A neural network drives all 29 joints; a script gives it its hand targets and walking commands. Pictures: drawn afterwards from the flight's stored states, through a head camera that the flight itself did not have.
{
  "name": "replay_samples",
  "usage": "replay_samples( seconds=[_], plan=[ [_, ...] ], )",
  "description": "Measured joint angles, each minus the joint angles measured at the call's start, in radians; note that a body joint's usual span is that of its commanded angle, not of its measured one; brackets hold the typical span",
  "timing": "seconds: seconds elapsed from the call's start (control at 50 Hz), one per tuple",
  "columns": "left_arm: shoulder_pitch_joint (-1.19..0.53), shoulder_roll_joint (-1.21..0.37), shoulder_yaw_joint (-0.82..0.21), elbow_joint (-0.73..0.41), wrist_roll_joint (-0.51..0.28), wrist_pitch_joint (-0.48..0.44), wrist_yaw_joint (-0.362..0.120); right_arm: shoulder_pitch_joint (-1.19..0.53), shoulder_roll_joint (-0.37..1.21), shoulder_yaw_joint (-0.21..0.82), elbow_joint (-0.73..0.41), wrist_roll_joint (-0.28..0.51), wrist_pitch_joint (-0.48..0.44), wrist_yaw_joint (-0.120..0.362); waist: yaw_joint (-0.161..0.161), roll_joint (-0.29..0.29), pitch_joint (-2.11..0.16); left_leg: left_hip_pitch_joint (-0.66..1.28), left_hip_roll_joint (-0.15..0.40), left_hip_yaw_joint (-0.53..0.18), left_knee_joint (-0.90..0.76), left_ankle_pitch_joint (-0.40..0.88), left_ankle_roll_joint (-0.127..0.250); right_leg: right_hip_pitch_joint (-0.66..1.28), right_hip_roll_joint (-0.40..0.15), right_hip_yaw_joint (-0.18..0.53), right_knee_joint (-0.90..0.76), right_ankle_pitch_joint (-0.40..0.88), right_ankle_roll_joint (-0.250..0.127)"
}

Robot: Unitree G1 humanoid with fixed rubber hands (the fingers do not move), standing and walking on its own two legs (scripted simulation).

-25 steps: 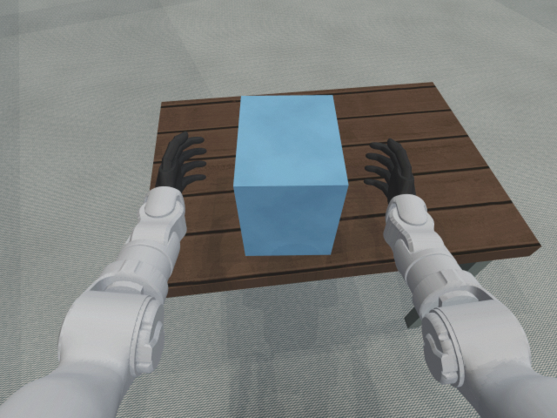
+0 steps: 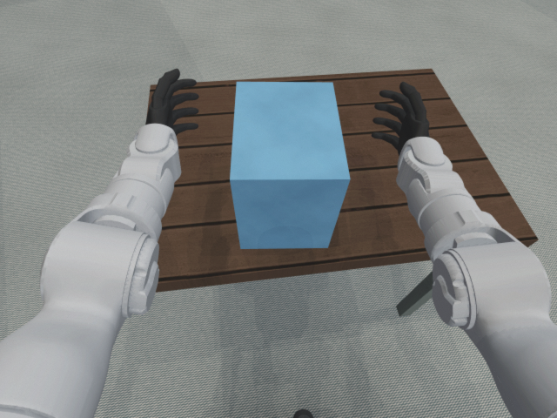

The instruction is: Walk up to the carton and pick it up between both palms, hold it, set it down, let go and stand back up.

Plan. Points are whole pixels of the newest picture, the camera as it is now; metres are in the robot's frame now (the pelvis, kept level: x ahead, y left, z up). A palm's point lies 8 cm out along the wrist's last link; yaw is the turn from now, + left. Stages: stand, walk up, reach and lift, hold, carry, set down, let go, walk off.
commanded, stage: reach and lift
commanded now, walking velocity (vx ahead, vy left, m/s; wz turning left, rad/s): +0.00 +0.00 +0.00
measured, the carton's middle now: (284, 169) +0.54 -0.04 -0.02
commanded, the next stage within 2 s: none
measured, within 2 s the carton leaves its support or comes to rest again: neither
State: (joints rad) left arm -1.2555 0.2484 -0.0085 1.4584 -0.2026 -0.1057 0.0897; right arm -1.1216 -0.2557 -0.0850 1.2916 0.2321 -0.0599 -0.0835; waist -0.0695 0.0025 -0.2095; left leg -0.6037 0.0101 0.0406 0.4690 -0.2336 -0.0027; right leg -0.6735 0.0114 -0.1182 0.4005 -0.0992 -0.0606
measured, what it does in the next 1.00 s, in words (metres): stands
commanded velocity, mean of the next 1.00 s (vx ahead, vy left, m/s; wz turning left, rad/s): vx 0.00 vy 0.00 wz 0.00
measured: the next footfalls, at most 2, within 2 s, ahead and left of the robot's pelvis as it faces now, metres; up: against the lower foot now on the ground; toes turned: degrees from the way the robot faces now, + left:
none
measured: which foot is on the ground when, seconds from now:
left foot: down 0.00-1.00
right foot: down 0.00-1.00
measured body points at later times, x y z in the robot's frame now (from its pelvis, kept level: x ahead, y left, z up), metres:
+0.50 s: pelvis +0.01 +0.00 +0.00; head +0.12 +0.00 +0.43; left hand +0.53 +0.13 +0.11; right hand +0.50 -0.21 +0.10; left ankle -0.03 +0.12 -0.73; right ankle +0.04 -0.08 -0.73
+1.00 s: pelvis +0.00 +0.01 -0.01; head +0.16 +0.01 +0.40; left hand +0.53 +0.11 +0.03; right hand +0.49 -0.19 +0.02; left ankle -0.03 +0.12 -0.73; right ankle +0.04 -0.08 -0.73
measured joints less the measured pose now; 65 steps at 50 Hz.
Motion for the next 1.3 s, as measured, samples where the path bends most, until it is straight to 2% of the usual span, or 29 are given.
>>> replay_samples(
  seconds=[0.12, 0.2, 0.28, 0.36, 0.54, 0.68, 0.84, 1.04, 1.12, 1.18, 1.3],
  plan=[
    [-0.047, 0.013, -0.007, 0.022, -0.014, 0.008, 0.001, -0.033, -0.005, -0.02, -0.003, -0.017, 0.016, -0.002, -0.007, -0.004, -0.009, -0.018, -0.003, -0.002, -0.021, 0.012, -0.002, -0.022, -0.003, -0.002, -0.009, 0.003, -0.001],
    [-0.056, 0.018, 0.012, 0.021, 0.005, 0.003, -0.005, -0.036, -0.001, -0.013, -0.024, -0.023, 0.01, -0.006, -0.011, -0.006, -0.013, -0.019, -0.002, -0.003, -0.035, 0.016, -0.003, -0.024, -0.001, -0.002, -0.021, 0.008, -0.002],
    [-0.06, 0.019, 0.019, 0.038, 0.019, -0.004, -0.01, -0.047, 0.002, -0.016, 0.001, -0.023, 0.005, -0.008, -0.016, -0.007, -0.004, -0.006, -0.005, -0.006, -0.047, 0.021, -0.004, -0.013, -0.002, -0.004, -0.027, 0.007, -0.001],
    [-0.069, 0.016, 0.014, 0.083, 0.016, -0.025, -0.014, -0.054, 0.01, -0.031, 0.029, -0.04, -0.004, -0.004, -0.017, -0.01, 0.003, -0.012, -0.005, -0.005, -0.047, 0.021, -0.003, -0.019, -0.003, -0.004, -0.026, 0.006, -0.001],
    [-0.044, -0.008, 0.055, 0.088, 0.065, -0.086, -0.017, -0.024, 0.039, -0.077, 0.024, -0.102, -0.06, 0.002, -0.015, 0.001, -0.004, -0.063, -0.005, -0.004, -0.024, 0.015, -0.001, -0.065, -0.004, -0.003, -0.015, 0.008, 0.001],
    [-0.016, -0.028, 0.12, 0.109, 0.121, -0.16, -0.022, 0.025, 0.07, -0.117, -0.004, -0.163, -0.124, 0.003, -0.014, -0.006, -0.009, -0.112, -0.011, 0.004, -0.013, 0.018, 0.005, -0.12, -0.011, 0.005, 0.006, 0.009, 0.004],
    [-0.02, -0.041, 0.12, 0.124, 0.131, -0.213, -0.002, 0.025, 0.101, -0.207, 0.01, -0.246, -0.171, 0.015, -0.015, 0.003, -0.02, -0.211, -0.011, 0.002, 0.033, 0.013, 0.008, -0.208, -0.014, 0.002, 0.029, 0.014, 0.003],
    [-0.027, -0.078, 0.24, 0.088, 0.252, -0.244, -0.002, 0.045, 0.137, -0.3, -0.056, -0.354, -0.212, 0.011, -0.01, 0.01, -0.007, -0.255, -0.012, 0.01, 0.042, 0.012, 0.013, -0.253, -0.014, 0.01, 0.034, 0.02, 0.007],
    [-0.015, -0.101, 0.318, 0.064, 0.323, -0.25, -0.006, 0.051, 0.174, -0.356, -0.09, -0.434, -0.221, 0.02, -0.004, 0.013, 0.006, -0.238, -0.014, 0.015, 0.024, 0.017, 0.017, -0.239, -0.015, 0.015, 0.021, 0.024, 0.01],
    [0.003, -0.117, 0.406, 0.032, 0.409, -0.251, 0.0, 0.061, 0.211, -0.449, -0.115, -0.524, -0.241, 0.003, -0.001, 0.018, 0.024, -0.212, -0.017, 0.015, 0.004, 0.024, 0.019, -0.214, -0.016, 0.016, 0.004, 0.028, 0.013],
    [0.054, -0.187, 0.598, -0.078, 0.59, -0.248, 0.005, 0.095, 0.31, -0.696, -0.233, -0.783, -0.284, 0.009, 0.004, 0.029, 0.095, -0.116, -0.021, 0.012, -0.052, 0.038, 0.023, -0.117, -0.016, 0.014, -0.051, 0.041, 0.018]
  ],
)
